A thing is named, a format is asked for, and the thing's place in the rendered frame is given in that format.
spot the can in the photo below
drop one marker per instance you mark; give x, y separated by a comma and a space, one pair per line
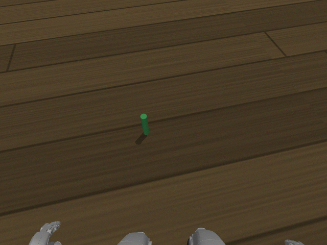
145, 124

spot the left robot hand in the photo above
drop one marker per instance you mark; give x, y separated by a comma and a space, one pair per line
46, 231

